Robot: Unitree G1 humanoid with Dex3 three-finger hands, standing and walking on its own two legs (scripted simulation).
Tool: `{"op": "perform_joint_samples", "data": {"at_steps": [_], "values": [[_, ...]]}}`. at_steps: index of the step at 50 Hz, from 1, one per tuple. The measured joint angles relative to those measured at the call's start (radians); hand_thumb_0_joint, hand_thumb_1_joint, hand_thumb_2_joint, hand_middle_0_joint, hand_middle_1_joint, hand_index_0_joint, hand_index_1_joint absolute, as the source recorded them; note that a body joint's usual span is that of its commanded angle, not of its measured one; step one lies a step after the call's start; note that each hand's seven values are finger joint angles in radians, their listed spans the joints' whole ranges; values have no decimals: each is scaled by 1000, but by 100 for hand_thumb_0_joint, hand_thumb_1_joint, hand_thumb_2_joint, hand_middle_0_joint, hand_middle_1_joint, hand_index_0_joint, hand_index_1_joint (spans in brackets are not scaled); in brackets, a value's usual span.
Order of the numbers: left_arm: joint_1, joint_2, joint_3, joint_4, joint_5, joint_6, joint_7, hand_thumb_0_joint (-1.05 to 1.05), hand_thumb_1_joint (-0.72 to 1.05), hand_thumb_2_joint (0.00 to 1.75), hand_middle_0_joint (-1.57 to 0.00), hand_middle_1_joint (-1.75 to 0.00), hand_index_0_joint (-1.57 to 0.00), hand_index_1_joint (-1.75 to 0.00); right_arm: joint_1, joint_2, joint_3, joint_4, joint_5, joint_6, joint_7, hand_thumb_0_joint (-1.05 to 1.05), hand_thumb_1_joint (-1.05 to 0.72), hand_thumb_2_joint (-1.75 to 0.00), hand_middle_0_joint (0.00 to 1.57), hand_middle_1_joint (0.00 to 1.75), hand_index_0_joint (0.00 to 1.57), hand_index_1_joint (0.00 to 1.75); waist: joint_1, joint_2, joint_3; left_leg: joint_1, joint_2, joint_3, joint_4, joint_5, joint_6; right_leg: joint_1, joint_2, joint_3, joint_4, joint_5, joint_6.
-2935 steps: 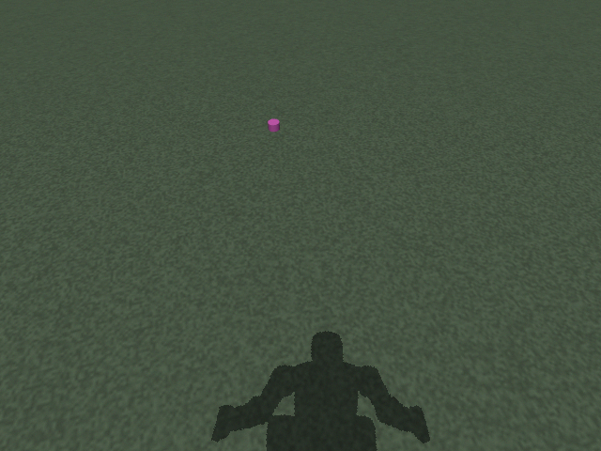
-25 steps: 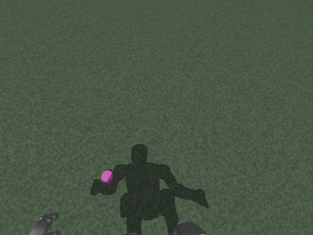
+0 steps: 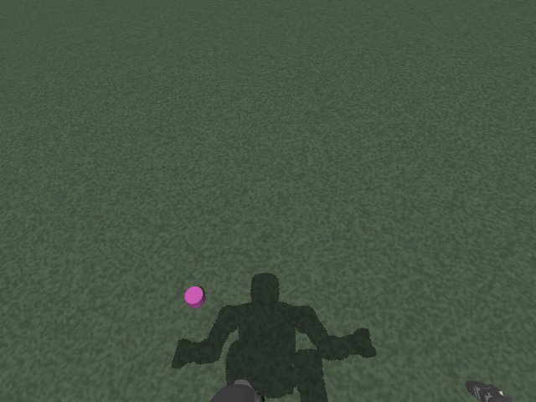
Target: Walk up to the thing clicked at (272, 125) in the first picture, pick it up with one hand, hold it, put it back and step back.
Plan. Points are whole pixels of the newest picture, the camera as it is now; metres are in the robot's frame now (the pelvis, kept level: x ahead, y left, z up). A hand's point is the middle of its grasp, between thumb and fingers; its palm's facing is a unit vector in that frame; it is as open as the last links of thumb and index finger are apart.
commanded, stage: step back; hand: left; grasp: from above
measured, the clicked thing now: (195, 297) +0.57 +0.35 -0.73
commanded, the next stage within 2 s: none
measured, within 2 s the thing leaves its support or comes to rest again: neither
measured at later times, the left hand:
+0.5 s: hand out of the picture -0.05 +0.27 -0.14, palm faces +0.12 -0.93 -0.34, open 7.4 cm
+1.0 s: hand out of the picture -0.27 +0.23 -0.12, palm faces +0.06 -0.89 -0.45, open 7.4 cm
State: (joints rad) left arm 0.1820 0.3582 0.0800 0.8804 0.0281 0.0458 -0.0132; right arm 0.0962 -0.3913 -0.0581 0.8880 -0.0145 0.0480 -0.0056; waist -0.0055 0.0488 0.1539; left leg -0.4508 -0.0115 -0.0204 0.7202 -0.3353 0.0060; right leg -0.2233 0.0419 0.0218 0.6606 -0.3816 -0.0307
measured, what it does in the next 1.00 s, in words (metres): walks backwards: left foot, then right foot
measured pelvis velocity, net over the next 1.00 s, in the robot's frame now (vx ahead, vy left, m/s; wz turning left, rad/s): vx -0.33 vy -0.05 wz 0.07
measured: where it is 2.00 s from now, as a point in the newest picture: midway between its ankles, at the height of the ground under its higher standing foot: outside the picture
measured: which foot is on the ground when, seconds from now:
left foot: up 0.00-0.34, down 0.36-0.80, up 0.82-1.00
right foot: down 0.00-0.38, up 0.40-0.74, down 0.76-1.00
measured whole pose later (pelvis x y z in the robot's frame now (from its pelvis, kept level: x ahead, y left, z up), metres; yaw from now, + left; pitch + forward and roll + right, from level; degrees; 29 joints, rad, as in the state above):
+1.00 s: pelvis -0.33 -0.05 +0.01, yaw +4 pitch -1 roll +2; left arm 0.20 0.36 0.07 0.84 0.04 0.05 0.01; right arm 0.18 -0.42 -0.06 0.88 -0.01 0.06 -0.02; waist 0.03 0.03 0.13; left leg -0.45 -0.11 -0.15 1.11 -0.47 -0.02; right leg -0.34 -0.03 0.03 0.62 -0.27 0.00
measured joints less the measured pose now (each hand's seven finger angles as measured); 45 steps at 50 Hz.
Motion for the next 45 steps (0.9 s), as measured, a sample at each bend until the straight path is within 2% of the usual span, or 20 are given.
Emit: {"op": "perform_joint_samples", "data": {"at_steps": [2, 4, 6, 8, 12, 15, 17, 18, 20, 22, 23, 26, 29, 33, 37, 39, 40, 42, 43, 45], "values": [[20, 0, -1, -8, 6, 5, 0, 0, 90, 90, -21, -30, -20, -30, 24, 1, -2, 13, 1, 5, -1, 0, -91, -90, 20, 30, 20, 30, 27, -34, -20, -31, -68, -35, 176, -111, -11, -12, -29, 24, -12, 20, -10], [27, -7, -1, -9, 8, 7, 7, 0, 90, 90, -21, -30, -21, -30, 47, -9, -2, 19, 6, 2, 3, 0, -91, -90, 20, 30, 20, 30, 31, -46, -32, -39, -114, -79, 310, -110, -13, -12, -46, 27, -61, 62, -7], [17, -12, 0, -16, 8, 9, 11, 1, 90, 90, -21, -30, -21, -31, 73, -22, -1, 16, 8, -6, -1, 0, -91, -90, 20, 30, 20, 30, 18, -40, -39, -34, -131, -115, 384, -96, -18, -26, -51, 8, -99, 99, -4], [-1, -14, 0, -37, 9, 4, 15, 1, 90, 90, -21, -30, -21, -31, 94, -34, 0, 15, 9, -10, -7, 0, -91, -90, 20, 30, 20, 30, 12, -32, -31, -3, -124, -129, 398, -101, -26, -48, -49, -11, -112, 122, -7], [-51, -15, -2, -90, 8, -11, 25, 1, 90, 90, -21, -30, -21, -31, 117, -37, 2, 23, 3, -5, -17, 0, -91, -90, 20, 30, 20, 30, 2, -28, 6, 86, -80, -97, 278, -171, -38, -96, -54, -56, -94, 147, -11], [-85, -10, -7, -120, 4, -12, 30, 0, 90, 90, -21, -30, -21, -31, 114, -21, 5, 22, -1, -6, -15, 0, -91, -90, 20, 30, 20, 30, -1, -45, 36, 152, -44, -54, 119, -179, -30, -135, -70, -82, -58, 158, -7], [-100, -4, -13, -128, -2, -5, 27, 0, 90, 90, -21, -30, -21, -31, 110, -11, 6, 17, -3, -12, -11, 1, -91, -90, 20, 30, 20, 30, -5, -58, 47, 201, -26, -28, -14, -115, -16, -164, -81, -96, -23, 160, 0], [-107, 1, -15, -128, -5, 0, 25, 0, 90, 90, -21, -30, -21, -31, 105, -4, 4, 16, -5, -16, -9, 1, -91, -90, 20, 30, 20, 30, -8, -68, 52, 221, -26, -19, -73, -46, -4, -179, -90, -99, 0, 158, 7], [-112, 15, -14, -113, -11, 14, 23, 0, 90, 90, -21, -30, -21, -31, 91, 24, 5, 15, -13, -19, -4, 0, -91, -90, 20, 30, 20, 30, 5, -121, 67, 227, -55, 9, -82, -17, 14, -196, -109, -58, 37, 143, 13], [-99, 10, -11, -90, -12, 28, 25, 0, 90, 90, -21, -30, -20, -30, 94, 31, 13, 4, -20, -20, 7, 0, -91, -90, 20, 30, 20, 30, -5, -107, 46, 204, -37, -1, -65, -13, 24, -229, -47, -3, 177, -47, 16], [-93, 8, -9, -78, -11, 33, 25, 0, 90, 90, -21, -30, -20, -30, 95, 33, 15, 1, -23, -20, 8, 0, -91, -90, 20, 30, 20, 30, -14, -92, 35, 194, -22, -15, -67, -4, 27, -244, -9, 21, 275, -106, 16], [-65, 17, 0, -65, -21, 34, 23, 1, 90, 90, -21, -30, -20, -30, 87, 43, 20, -6, -31, -18, 2, 0, -91, -90, 20, 30, 20, 30, -3, -82, 3, 178, 4, -17, -117, 49, 23, -262, 62, 91, 500, -129, 7], [-38, 34, 11, -62, -22, 25, 25, 0, 90, 90, -21, -30, -20, -30, 58, 44, 20, -22, -26, -22, -1, 0, -91, -90, 20, 30, 20, 30, 17, -86, -7, 147, 17, -3, -144, 94, 19, -229, 70, 121, 561, -118, 25], [-9, 51, 16, -49, -17, 16, 29, 0, 90, 90, -21, -30, -20, -30, 0, 33, 16, -58, -20, -26, -5, 0, -90, -90, 20, 30, 20, 30, 37, -83, 17, 93, 37, 25, -132, 133, 17, -138, 26, 108, 411, -134, 58], [8, 53, 8, -22, -14, 3, 24, 0, 90, 90, -21, -30, -20, -30, -49, 10, 14, -87, -18, -18, 0, 0, -90, -90, 20, 30, 20, 30, 47, -64, 38, 26, 59, 52, -81, 158, -5, -22, -33, 54, 92, -68, 48], [0, 24, 3, 4, -8, -7, 22, 0, 90, 90, -21, -30, -20, -30, -66, -18, 7, -81, -9, -5, 3, 0, -91, -90, 20, 30, 20, 30, 37, 5, 58, -2, 95, 18, -41, 166, -10, 13, 0, 16, 11, -30, 37], [7, 8, -3, 9, -1, -9, 17, 0, 90, 90, -21, -30, -20, -30, -63, -26, 3, -72, -4, 4, 2, 0, -91, -90, 20, 30, 20, 30, 27, 35, 56, -16, 94, -15, -23, 128, -2, 10, 13, -2, 9, -16, 32], [36, 3, -13, 2, 6, -8, 6, 0, 90, 90, -21, -30, -20, -30, -34, -16, -3, -53, 1, 21, -6, 0, -91, -90, 20, 30, 20, 30, 47, 12, 21, -55, 18, -59, 111, -66, -7, -28, -13, 17, 33, -3, 21], [49, 3, -15, 0, 8, -5, 5, 0, 90, 90, -21, -30, -20, -30, -19, -10, -2, -44, 2, 27, -5, 0, -91, -90, 20, 30, 20, 30, 60, -11, 7, -67, -21, -70, 200, -113, -8, -42, -31, 37, 31, 8, 18], [60, -2, -15, 2, 11, 2, 10, 1, 90, 90, -21, -30, -21, -31, 14, -12, 0, -31, 8, 28, -1, 0, -91, -90, 20, 30, 20, 30, 61, -31, -13, -72, -81, -103, 342, -125, -8, -53, -59, 49, -2, 45, 19]]}}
